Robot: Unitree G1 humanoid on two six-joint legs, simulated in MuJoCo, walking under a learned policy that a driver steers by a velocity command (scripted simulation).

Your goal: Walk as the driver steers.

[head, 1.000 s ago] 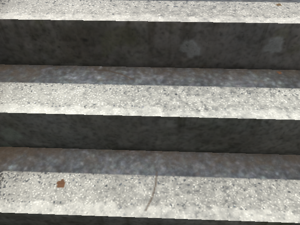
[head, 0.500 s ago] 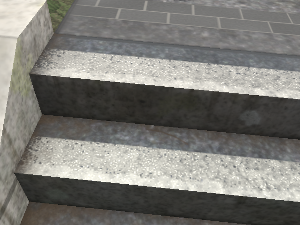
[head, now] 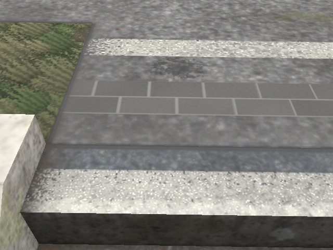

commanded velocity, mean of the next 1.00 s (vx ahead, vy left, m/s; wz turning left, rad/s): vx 0.50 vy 0.00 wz -0.51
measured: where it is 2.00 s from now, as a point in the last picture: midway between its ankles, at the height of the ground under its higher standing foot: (241, 120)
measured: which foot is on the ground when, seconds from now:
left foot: up 0.00-0.28, down 0.30-0.90, up 0.92-1.00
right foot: down 0.00-0.36, up 0.38-0.86, down 0.88-1.00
